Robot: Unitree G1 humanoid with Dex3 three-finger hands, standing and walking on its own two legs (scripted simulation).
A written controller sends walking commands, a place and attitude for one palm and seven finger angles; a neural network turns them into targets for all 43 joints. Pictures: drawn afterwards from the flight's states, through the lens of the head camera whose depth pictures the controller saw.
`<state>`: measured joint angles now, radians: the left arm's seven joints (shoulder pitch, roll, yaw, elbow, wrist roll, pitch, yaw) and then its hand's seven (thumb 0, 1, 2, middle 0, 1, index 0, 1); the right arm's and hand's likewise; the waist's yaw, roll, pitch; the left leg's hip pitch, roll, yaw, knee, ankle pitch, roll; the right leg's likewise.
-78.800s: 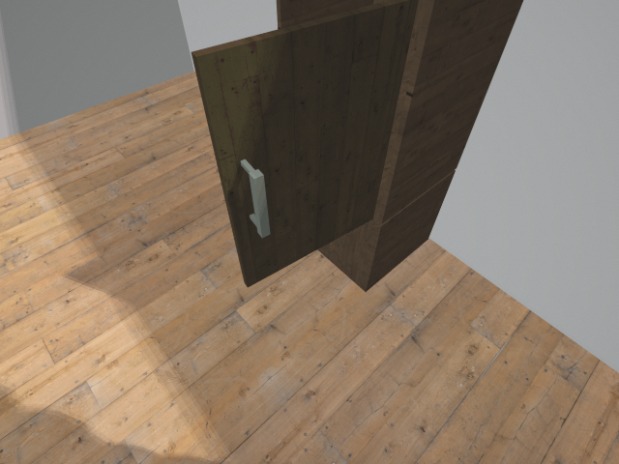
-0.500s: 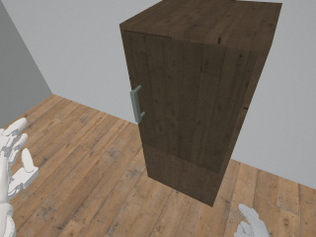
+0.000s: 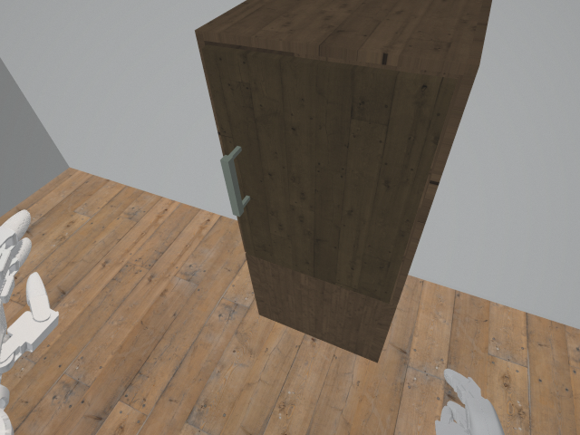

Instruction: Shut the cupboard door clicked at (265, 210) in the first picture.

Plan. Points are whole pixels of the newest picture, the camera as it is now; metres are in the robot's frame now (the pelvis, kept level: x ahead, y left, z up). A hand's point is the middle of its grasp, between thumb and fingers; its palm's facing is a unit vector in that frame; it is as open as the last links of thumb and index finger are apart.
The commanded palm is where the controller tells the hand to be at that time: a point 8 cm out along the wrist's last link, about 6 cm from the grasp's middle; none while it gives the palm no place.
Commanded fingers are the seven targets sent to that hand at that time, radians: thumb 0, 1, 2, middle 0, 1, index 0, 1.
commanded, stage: step back with the hand held close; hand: left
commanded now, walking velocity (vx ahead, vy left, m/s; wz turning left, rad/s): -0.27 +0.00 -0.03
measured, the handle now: (237, 182) +0.63 +0.17 -0.03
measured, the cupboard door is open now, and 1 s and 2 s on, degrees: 0 0 0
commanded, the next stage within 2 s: stop stepping back and stand still in 1.34 s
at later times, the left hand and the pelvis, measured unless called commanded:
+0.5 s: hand out of the picture +0.13 +0.28 +0.16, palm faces +0.43 -0.77 -0.47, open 7.4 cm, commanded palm +0.08 +0.31 +0.18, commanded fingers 0.00 0.90 0.90 -0.20 -0.30 -0.20 -0.30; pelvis -0.07 +0.01 -0.01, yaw -1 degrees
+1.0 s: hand out of the picture +0.08 +0.28 +0.17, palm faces +0.45 -0.76 -0.47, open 7.4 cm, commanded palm +0.00 +0.32 +0.18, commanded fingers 0.00 0.90 0.90 -0.20 -0.30 -0.20 -0.30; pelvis -0.12 +0.01 -0.01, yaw +4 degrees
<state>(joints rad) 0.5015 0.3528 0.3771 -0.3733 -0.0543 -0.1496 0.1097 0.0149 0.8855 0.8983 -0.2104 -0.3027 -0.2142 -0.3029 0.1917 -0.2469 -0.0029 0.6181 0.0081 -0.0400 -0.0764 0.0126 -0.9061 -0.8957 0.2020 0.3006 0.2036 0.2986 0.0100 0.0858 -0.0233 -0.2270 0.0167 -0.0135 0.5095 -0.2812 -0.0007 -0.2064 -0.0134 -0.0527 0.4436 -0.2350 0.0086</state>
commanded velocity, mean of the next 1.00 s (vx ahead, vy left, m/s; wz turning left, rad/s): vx -0.32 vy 0.00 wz -0.03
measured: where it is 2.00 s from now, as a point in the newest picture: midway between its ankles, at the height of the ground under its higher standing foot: outside the picture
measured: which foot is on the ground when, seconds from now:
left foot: down 0.00-1.00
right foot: down 0.00-0.94, up 0.96-1.00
